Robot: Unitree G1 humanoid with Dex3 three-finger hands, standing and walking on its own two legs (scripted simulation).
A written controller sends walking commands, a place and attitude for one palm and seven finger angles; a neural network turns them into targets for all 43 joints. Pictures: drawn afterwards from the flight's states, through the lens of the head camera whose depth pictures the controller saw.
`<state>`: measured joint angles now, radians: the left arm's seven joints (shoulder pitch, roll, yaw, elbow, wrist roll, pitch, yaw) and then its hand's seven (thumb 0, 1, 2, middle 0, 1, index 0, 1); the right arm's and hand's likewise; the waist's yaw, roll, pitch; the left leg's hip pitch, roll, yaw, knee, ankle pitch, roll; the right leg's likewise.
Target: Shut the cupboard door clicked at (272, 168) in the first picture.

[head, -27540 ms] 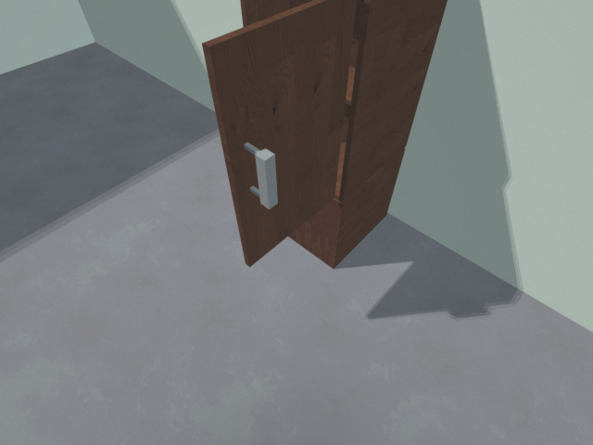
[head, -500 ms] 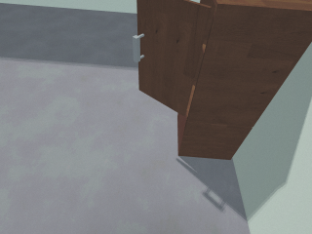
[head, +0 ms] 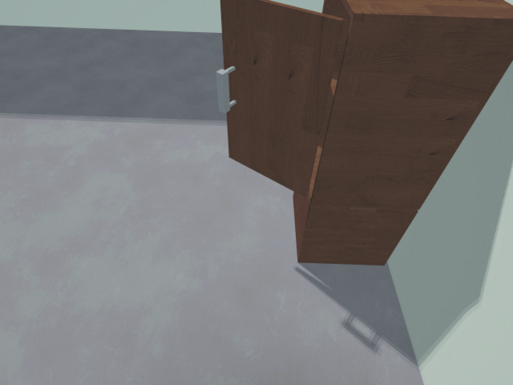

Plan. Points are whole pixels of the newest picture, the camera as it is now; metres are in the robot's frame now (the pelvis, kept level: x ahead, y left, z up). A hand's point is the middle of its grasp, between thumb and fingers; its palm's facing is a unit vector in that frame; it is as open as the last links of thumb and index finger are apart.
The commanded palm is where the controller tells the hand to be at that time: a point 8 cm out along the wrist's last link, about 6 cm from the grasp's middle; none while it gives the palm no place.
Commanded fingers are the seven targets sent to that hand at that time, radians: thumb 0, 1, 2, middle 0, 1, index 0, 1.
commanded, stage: let the arm hang, fingers relaxed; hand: left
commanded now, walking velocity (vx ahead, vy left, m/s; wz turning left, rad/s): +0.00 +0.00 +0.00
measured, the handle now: (228, 89) +0.97 +0.14 -0.02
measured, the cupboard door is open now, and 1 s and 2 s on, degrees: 55 55 55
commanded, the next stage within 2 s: look to check the result in 0.12 s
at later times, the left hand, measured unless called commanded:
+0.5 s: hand out of the picture +0.00 +0.19 -0.18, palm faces +0.01 -0.98 -0.20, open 7.4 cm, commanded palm none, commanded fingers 0.00 0.90 0.90 -0.20 -0.30 -0.20 -0.30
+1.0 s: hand out of the picture +0.04 +0.21 -0.18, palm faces +0.05 -0.97 -0.24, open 7.4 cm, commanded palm none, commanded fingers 0.00 0.90 0.90 -0.20 -0.30 -0.20 -0.30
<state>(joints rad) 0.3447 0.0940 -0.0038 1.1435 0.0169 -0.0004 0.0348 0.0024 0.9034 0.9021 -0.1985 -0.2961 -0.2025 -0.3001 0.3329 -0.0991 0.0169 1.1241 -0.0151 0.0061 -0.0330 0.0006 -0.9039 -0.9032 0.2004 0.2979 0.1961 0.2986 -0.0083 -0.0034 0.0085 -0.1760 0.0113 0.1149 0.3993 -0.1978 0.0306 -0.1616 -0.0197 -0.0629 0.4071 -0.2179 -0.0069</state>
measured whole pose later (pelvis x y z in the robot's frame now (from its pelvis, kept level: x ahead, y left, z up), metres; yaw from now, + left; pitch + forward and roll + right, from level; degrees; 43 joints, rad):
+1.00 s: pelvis +0.01 +0.01 +0.00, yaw +3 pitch -1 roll +0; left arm 0.21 0.21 0.03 1.07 0.02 0.01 0.03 0.00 0.90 0.90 -0.20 -0.30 -0.20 -0.30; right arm 0.24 -0.20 -0.01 1.07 -0.02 0.02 -0.02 0.00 -0.90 -0.90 0.20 0.30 0.20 0.30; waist -0.02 -0.01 0.05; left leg -0.20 -0.03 0.07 0.45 -0.23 0.05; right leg -0.17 -0.06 -0.10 0.46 -0.27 0.02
